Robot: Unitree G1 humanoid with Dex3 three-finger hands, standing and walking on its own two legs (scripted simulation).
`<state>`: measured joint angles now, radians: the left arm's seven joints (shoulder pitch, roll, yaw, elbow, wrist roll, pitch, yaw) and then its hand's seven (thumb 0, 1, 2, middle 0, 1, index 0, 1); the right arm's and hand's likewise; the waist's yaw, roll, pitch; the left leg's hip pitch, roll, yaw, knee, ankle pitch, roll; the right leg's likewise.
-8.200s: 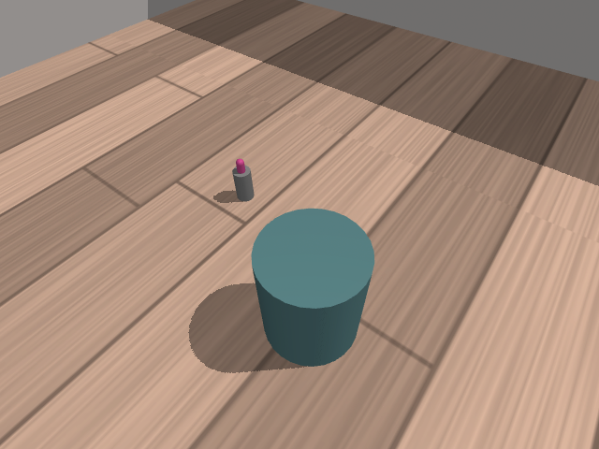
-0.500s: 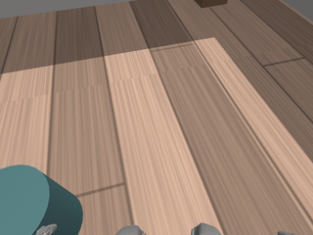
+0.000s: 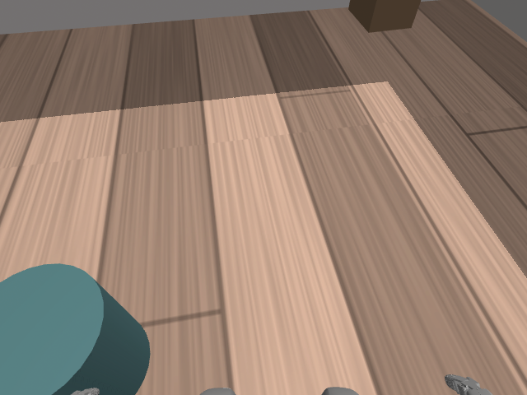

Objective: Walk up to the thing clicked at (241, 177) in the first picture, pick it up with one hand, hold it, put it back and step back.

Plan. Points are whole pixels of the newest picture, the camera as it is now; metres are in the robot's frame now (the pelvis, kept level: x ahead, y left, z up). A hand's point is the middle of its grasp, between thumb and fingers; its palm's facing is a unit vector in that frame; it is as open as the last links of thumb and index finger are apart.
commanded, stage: walk up
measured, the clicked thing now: out of the picture +0.52 +1.27 -0.64
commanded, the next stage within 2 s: stand in 0.50 s
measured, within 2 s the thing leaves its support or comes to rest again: neither
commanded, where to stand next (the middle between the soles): +0.05 +0.00 m, yaw -1 degrees
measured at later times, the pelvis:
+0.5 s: pelvis +0.00 -0.01 +0.03, yaw +1 degrees
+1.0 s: pelvis +0.01 -0.02 +0.03, yaw -1 degrees
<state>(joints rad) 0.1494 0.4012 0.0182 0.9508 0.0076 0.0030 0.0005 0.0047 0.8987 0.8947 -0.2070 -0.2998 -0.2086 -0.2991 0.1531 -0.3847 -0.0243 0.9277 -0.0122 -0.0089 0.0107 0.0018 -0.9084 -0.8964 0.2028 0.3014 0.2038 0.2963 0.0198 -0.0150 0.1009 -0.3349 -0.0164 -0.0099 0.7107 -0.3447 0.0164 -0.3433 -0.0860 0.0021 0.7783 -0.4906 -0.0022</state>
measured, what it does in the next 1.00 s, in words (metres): stands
